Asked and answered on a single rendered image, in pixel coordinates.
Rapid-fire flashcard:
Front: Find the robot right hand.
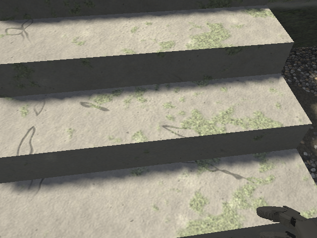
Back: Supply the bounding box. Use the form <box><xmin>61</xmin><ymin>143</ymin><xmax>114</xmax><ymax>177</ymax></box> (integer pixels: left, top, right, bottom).
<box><xmin>257</xmin><ymin>205</ymin><xmax>317</xmax><ymax>238</ymax></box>

